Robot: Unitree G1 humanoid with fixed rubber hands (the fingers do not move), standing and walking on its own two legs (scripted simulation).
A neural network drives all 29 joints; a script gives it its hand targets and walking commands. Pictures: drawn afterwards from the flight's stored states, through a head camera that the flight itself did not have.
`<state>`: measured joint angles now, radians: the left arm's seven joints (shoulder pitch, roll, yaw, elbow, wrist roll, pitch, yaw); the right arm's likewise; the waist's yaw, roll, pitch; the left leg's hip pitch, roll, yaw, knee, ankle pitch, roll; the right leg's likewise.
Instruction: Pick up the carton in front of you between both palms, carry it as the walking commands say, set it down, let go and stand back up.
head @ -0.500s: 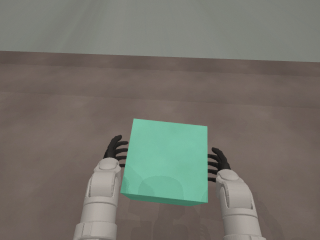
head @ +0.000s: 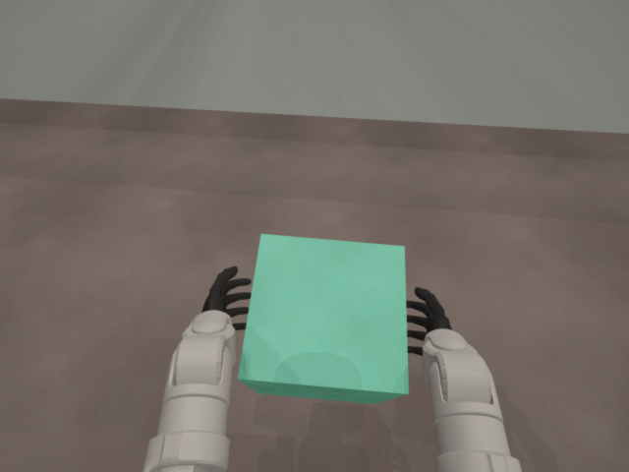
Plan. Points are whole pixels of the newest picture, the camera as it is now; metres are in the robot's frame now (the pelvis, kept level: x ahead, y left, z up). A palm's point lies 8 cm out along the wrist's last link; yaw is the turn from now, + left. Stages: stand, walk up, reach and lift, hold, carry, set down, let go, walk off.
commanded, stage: carry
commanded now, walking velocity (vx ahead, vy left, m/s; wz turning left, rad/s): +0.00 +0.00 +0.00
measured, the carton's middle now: (323, 328) +0.36 +0.01 -0.06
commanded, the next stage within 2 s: hold in 1.02 s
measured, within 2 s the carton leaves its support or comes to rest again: neither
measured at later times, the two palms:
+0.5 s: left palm (210, 341) +0.27 +0.15 +0.05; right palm (443, 361) +0.26 -0.14 +0.04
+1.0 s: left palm (202, 344) +0.27 +0.16 +0.05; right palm (436, 364) +0.25 -0.13 +0.04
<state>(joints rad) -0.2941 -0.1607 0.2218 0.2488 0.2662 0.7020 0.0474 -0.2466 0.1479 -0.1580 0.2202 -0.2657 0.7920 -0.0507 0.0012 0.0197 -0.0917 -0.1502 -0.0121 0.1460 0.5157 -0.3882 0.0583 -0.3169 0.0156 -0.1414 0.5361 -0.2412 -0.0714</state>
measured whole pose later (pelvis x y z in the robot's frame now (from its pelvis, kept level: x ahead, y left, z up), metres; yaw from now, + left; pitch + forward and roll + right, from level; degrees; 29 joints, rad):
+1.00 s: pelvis -0.04 +0.01 +0.00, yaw -1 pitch +1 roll +0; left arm -0.29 -0.16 0.23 0.24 0.27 0.70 0.04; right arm -0.26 0.15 -0.18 0.23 -0.27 0.78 -0.04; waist 0.01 0.01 -0.09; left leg -0.21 -0.03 0.17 0.52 -0.34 0.08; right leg -0.36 0.00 -0.13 0.49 -0.16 -0.06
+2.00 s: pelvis -0.05 -0.05 +0.00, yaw +13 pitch -9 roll +0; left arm -0.50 -0.22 0.51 0.51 0.44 0.63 -0.02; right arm -0.46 0.22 -0.42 0.47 -0.38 0.68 -0.05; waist -0.01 0.05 0.02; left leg -0.09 -0.04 -0.08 0.57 -0.32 0.02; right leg -0.15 0.09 -0.06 0.51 -0.21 -0.07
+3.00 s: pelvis -0.11 -0.02 -0.20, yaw +15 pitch +41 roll +0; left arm -1.09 -0.09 0.43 0.77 0.26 0.21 0.18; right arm -0.92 0.06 -0.59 0.57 -0.32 0.30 -0.03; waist -0.11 0.07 -0.02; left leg -1.73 -0.15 0.03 1.55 -0.53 0.07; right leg -1.80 0.04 0.03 1.50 -0.40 0.01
